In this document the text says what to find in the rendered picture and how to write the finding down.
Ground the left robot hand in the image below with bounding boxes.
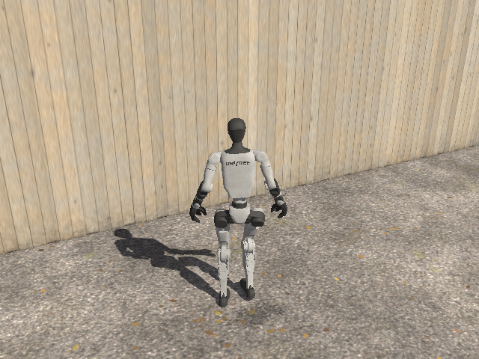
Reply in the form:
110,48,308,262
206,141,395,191
189,205,207,223

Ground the robot torso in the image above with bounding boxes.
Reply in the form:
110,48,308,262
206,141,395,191
221,147,255,224

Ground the right robot hand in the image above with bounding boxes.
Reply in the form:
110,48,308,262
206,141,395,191
271,201,287,218

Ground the robot right forearm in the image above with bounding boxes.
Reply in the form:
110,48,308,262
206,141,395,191
269,178,284,206

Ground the robot left forearm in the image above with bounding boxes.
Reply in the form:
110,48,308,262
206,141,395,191
192,181,208,209

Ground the left robot upper arm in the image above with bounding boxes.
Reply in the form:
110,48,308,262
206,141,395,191
201,151,222,193

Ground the robot left thigh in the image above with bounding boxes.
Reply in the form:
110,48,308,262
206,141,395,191
214,209,231,262

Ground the right robot upper arm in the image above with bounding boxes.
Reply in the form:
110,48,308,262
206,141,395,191
253,150,277,190

